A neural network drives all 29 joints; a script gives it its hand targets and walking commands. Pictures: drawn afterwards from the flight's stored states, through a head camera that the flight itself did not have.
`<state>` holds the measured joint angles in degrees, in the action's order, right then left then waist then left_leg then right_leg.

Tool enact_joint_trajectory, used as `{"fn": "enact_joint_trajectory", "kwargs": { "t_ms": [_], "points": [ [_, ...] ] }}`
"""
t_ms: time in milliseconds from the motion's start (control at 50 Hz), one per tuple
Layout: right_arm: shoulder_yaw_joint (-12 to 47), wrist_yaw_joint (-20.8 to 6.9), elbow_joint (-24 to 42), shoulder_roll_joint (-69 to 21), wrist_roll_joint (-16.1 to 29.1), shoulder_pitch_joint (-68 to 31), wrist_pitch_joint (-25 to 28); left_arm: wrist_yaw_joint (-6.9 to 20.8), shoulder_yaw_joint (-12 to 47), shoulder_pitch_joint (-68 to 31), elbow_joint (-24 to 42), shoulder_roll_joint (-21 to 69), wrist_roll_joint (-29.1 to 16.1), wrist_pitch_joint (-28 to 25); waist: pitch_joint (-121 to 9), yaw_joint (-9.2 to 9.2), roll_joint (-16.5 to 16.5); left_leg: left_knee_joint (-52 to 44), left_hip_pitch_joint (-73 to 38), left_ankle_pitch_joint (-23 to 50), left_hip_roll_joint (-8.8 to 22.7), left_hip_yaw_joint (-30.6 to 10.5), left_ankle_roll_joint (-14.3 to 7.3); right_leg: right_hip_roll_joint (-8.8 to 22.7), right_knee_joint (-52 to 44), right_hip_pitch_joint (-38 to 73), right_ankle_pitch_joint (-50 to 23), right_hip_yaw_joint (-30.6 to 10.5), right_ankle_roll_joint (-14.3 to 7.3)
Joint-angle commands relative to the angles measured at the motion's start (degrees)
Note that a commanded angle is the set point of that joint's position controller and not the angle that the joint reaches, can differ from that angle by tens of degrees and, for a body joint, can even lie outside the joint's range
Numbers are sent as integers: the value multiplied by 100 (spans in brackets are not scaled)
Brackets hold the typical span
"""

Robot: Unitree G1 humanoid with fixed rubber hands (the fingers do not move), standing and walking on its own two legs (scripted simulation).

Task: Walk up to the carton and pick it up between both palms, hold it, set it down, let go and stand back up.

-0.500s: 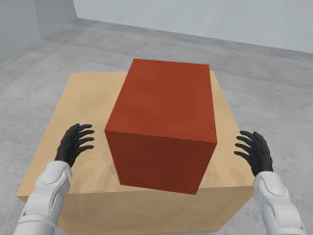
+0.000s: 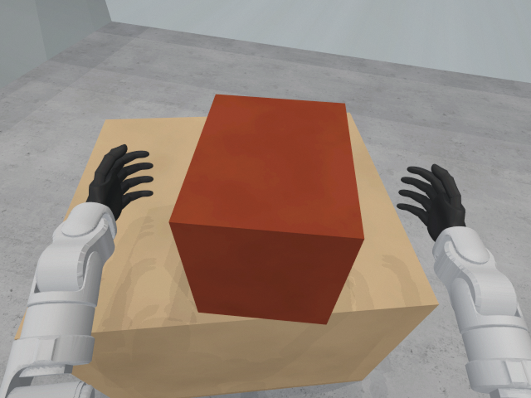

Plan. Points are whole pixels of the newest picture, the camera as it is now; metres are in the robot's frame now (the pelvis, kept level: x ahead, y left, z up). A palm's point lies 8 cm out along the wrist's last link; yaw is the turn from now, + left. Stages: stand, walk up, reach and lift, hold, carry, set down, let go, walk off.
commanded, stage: reach and lift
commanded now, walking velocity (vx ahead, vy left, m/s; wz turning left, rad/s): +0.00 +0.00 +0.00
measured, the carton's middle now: (270, 209) +0.44 -0.04 +0.00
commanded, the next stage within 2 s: none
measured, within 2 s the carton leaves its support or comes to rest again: neither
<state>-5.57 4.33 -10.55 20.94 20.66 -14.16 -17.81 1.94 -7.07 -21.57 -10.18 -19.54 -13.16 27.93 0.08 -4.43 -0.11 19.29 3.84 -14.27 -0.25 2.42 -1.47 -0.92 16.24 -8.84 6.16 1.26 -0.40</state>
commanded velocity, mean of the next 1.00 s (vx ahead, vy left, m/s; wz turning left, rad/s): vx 0.00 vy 0.00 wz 0.00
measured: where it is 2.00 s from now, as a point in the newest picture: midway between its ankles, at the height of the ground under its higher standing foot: outside the picture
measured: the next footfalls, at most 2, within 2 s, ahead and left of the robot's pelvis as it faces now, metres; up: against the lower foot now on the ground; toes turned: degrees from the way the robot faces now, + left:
none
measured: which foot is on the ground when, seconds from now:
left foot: down 0.00-1.00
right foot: down 0.00-1.00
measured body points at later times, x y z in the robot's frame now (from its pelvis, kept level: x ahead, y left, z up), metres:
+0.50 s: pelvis +0.00 +0.00 +0.00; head +0.00 +0.01 +0.45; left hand +0.43 +0.20 +0.19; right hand +0.37 -0.28 +0.17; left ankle -0.04 +0.09 -0.75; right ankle +0.03 -0.12 -0.75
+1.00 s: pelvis +0.00 +0.00 +0.00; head +0.00 +0.01 +0.45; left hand +0.44 +0.19 +0.14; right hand +0.39 -0.26 +0.13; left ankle -0.04 +0.09 -0.75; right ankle +0.03 -0.12 -0.75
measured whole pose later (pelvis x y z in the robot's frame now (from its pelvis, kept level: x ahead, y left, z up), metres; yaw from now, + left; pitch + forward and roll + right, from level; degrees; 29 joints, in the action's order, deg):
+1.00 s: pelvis +0.00 +0.00 +0.00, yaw +2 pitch +3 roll -1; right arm -1.7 3.4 -46.1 21.1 20.7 -41.5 -13.0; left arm 2.6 -1.4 -47.9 -48.0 -22.0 -11.2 18.3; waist -2.7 -6.7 0.3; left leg 21.7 10.1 -14.2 -0.3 -0.1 -1.3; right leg -0.6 16.1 -13.1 5.6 3.7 -0.6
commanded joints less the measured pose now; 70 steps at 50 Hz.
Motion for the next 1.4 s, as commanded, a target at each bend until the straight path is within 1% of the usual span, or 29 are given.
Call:
{"fn": "enact_joint_trajectory", "kwargs": {
  "t_ms": [0, 120, 220, 240, 300, 400, 480, 560, 600, 680, 700, 760, 800, 840, 860, 900, 960, 1000, 1040, 1120, 1160, 1220, 1260, 1320, 1360, 1380],
  "points": [
    [-317, -30, 665, 993, 53, -1818, 56, -7, -297, -2000, 610, -794, 28, -7, -1603, -49, 44, -319, 706, 1481, 21, -222, 259, -78, 258, 1614, -1666, -262, -37],
    [-291, -70, 324, 1127, 123, -2505, -75, -28, -299, -2668, 279, -943, 49, 138, -1814, -86, 27, -293, 837, 1403, -10, -241, 225, -76, 300, 1638, -1768, -234, -7],
    [-325, -121, -116, 1290, 175, -3091, -145, -76, -203, -3276, 23, -1049, 28, 209, -2093, -169, -104, -212, 811, 1556, -6, -276, 254, -97, 344, 1616, -1914, -191, -21],
    [-305, -133, -258, 1306, 183, -3168, -163, -80, -191, -3344, -92, -1057, 39, 227, -2097, -175, -99, -208, 822, 1554, -5, -286, 250, -100, 349, 1618, -1935, -186, -21],
    [-307, -149, -399, 1410, 213, -3536, -176, -97, -155, -3663, -220, -1147, 0, 253, -2299, -203, -54, -178, 832, 1602, -16, -296, 241, -111, 373, 1667, -2066, -170, 11],
    [-219, -206, -952, 1459, 224, -4220, -245, -117, -49, -4290, -884, -1261, -47, 238, -2364, -187, 10, -232, 1069, 1359, -20, -322, 168, -77, 395, 1703, -2043, -171, 35],
    [-178, -245, -1395, 1564, 283, -4690, -255, -148, 74, -4775, -1173, -1323, -82, 212, -2578, -216, -87, -175, 1011, 1566, 2, -350, 199, -94, 423, 1698, -2195, -141, 6],
    [-119, -250, -1890, 1601, 298, -5219, -259, -140, 200, -5270, -1693, -1390, -118, 185, -2639, -261, -87, -180, 1111, 1456, -5, -361, 176, -66, 410, 1711, -2231, -141, 24],
    [-72, -258, -2122, 1604, 308, -5388, -242, -139, 268, -5430, -1915, -1383, -117, 143, -2676, -273, -112, -177, 1120, 1478, 3, -376, 183, -63, 410, 1716, -2245, -128, 16],
    [99, -260, -2590, 1533, 344, -5612, -211, -90, 359, -5583, -2515, -1375, -111, 11, -2621, -288, 10, -177, 1200, 1452, -17, -382, 147, -53, 395, 1793, -2274, -136, 42],
    [140, -251, -2695, 1494, 349, -5601, -184, -75, 364, -5583, -2611, -1356, -86, -50, -2628, -279, -13, -169, 1213, 1499, -22, -383, 149, -53, 409, 1827, -2317, -133, 42],
    [270, -219, -3086, 1303, 347, -5382, -67, 11, 408, -5378, -3030, -1242, 38, -285, -2422, -309, -38, -155, 1221, 1537, -44, -397, 142, -48, 383, 1859, -2300, -134, 46],
    [301, -176, -3153, 1161, 285, -5133, 86, 74, 430, -5123, -3207, -1139, 113, -501, -2308, -340, -28, -141, 1214, 1540, -62, -407, 149, -52, 363, 1862, -2274, -123, 60],
    [300, -133, -3092, 1049, 214, -4920, 279, 109, 420, -4915, -3211, -1076, 177, -742, -2261, -321, -50, -104, 1155, 1661, -77, -412, 177, -76, 359, 1831, -2276, -83, 64],
    [251, -110, -2950, 1034, 167, -4877, 395, 109, 405, -4891, -3104, -1075, 195, -868, -2354, -302, -86, -79, 1106, 1723, -85, -407, 202, -88, 358, 1798, -2269, -56, 67],
    [210, -84, -2853, 961, 56, -4742, 614, 92, 356, -4761, -3080, -1046, 261, -1106, -2352, -228, -168, -25, 1045, 1775, -90, -397, 238, -100, 371, 1669, -2137, -20, 59],
    [6, -69, -2410, 912, -186, -4802, 959, 2, 353, -4846, -2853, -1069, 182, -1473, -2656, -145, -190, 54, 1001, 1719, -79, -344, 270, -112, 437, 1425, -1940, 36, 68],
    [-123, -84, -2377, 865, -360, -4827, 1165, -63, 410, -4932, -2853, -1013, 109, -1724, -2837, -131, -233, 141, 944, 1723, -47, -344, 306, -118, 503, 1184, -1814, 78, 62],
    [-231, -94, -2485, 816, -524, -4849, 1345, -113, 493, -5041, -2982, -970, 19, -1978, -3030, -168, -240, 235, 946, 1618, -18, -356, 336, -108, 569, 937, -1653, 109, 61],
    [-267, -126, -3014, 724, -656, -4875, 1744, -174, 678, -5145, -3462, -796, -88, -2482, -3406, -228, -364, 530, 985, 1774, 40, -420, 430, -90, 772, 458, -1638, 165, 38],
    [-151, -122, -3501, 653, -636, -4826, 1955, -136, 750, -5055, -3991, -702, -73, -2725, -3375, -264, -315, 683, 1052, 1884, 44, -452, 446, -77, 846, 284, -1668, 183, 51],
    [107, -81, -4144, 563, -522, -4843, 2287, -55, 807, -4985, -4801, -661, -57, -3136, -3216, -267, -174, 808, 1408, 1805, 20, -468, 417, -36, 1000, 212, -1710, 175, 101],
    [260, -53, -4464, 515, -432, -4888, 2538, -28, 862, -4998, -5258, -650, -68, -3453, -3191, -257, -118, 878, 1639, 1739, 13, -469, 400, -18, 1120, 172, -1719, 177, 125],
    [481, -44, -5070, 457, -265, -4937, 2912, -13, 993, -5039, -5980, -578, -76, -3937, -3090, -257, -146, 1021, 1913, 1651, 21, -481, 420, 0, 1280, -104, -1591, 192, 119],
    [603, -64, -5313, 456, -136, -5062, 3147, -39, 1121, -5195, -6265, -530, -150, -4247, -3175, -249, -246, 1152, 2083, 1631, 31, -486, 450, 14, 1410, -345, -1476, 203, 90],
    [654, -77, -5335, 466, -67, -5150, 3260, -63, 1194, -5303, -6328, -520, -208, -4384, -3332, -251, -291, 1247, 2133, 1674, 28, -476, 473, 20, 1483, -456, -1482, 201, 83]
  ]
}}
